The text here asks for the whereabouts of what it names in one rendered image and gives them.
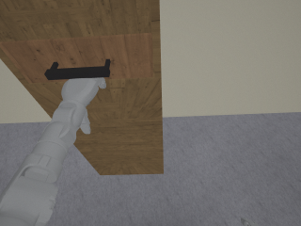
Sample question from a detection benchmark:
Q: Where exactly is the cabinet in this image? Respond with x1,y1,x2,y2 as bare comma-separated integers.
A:
0,0,164,175

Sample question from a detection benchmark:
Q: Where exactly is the handle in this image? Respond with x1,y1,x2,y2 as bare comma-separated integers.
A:
44,58,111,80
5,6,93,26
86,103,121,113

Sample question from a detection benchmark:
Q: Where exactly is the drawer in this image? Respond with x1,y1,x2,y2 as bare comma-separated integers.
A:
0,32,153,84

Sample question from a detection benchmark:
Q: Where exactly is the left robot hand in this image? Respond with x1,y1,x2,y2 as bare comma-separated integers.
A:
61,77,106,135

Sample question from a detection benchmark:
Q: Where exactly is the robot left forearm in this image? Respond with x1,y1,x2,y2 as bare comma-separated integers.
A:
0,99,86,209

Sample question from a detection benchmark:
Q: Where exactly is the left robot upper arm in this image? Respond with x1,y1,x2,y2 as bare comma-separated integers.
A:
0,176,58,226

